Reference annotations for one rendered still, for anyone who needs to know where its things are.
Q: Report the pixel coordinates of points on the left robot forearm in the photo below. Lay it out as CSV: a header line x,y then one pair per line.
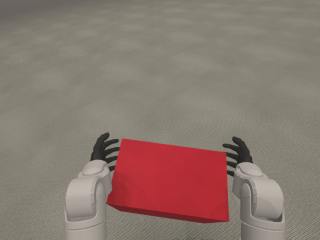
x,y
85,210

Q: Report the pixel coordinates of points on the left robot hand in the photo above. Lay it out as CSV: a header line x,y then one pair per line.
x,y
99,152

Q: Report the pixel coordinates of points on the right robot hand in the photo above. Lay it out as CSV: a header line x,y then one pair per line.
x,y
242,151

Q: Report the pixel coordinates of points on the carton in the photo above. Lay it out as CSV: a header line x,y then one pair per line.
x,y
170,181

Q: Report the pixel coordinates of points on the right robot forearm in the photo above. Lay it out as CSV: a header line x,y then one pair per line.
x,y
262,207

